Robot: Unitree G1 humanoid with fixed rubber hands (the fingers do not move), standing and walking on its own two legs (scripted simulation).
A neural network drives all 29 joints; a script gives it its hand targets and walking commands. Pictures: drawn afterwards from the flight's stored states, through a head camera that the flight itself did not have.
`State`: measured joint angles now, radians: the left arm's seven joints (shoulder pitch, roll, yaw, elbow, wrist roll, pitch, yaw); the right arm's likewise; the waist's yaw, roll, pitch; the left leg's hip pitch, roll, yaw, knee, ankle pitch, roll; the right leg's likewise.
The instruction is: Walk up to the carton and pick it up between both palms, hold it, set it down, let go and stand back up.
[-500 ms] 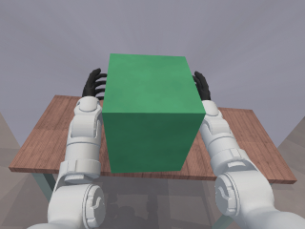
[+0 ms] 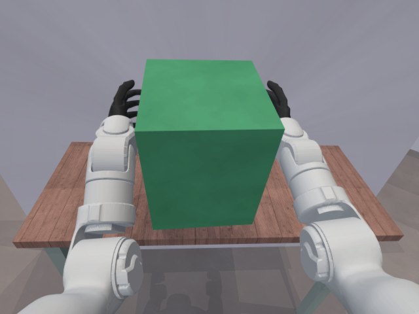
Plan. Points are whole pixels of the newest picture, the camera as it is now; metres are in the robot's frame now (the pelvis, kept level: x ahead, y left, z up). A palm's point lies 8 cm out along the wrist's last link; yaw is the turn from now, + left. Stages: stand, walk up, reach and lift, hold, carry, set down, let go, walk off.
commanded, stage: reach and lift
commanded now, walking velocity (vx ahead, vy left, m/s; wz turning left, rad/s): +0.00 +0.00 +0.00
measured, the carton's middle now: (202, 145) +0.38 -0.01 +0.17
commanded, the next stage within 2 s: hold in 1.16 s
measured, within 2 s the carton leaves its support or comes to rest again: neither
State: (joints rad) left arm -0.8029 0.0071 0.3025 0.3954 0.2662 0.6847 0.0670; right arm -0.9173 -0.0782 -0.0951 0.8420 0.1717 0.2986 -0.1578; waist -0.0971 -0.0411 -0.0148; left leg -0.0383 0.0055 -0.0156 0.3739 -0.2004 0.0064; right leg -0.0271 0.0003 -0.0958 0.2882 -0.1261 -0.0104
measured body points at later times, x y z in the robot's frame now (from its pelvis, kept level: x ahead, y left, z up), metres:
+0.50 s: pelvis +0.01 +0.00 +0.00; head -0.07 +0.02 +0.44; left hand +0.41 +0.14 +0.25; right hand +0.40 -0.16 +0.27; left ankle +0.01 +0.11 -0.75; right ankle +0.03 -0.11 -0.75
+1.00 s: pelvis +0.01 -0.01 +0.00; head -0.06 +0.01 +0.44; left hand +0.41 +0.14 +0.26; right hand +0.40 -0.16 +0.29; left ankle +0.01 +0.11 -0.75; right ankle +0.03 -0.11 -0.75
